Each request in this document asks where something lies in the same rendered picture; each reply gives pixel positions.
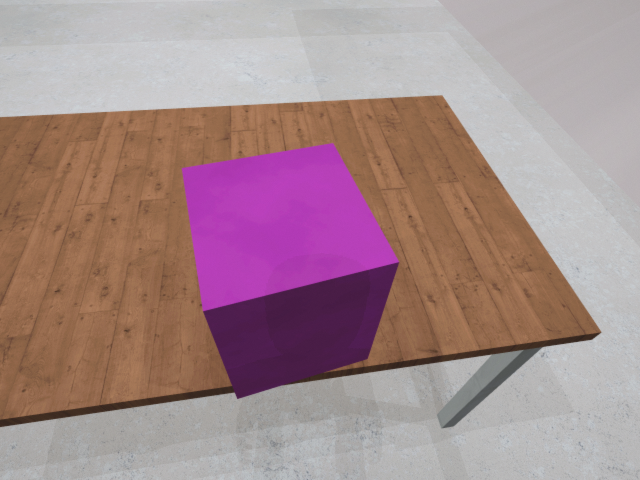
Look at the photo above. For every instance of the carton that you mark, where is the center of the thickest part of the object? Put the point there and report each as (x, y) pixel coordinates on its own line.
(294, 271)

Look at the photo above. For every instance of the table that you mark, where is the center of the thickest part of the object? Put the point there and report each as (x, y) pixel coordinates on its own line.
(100, 305)

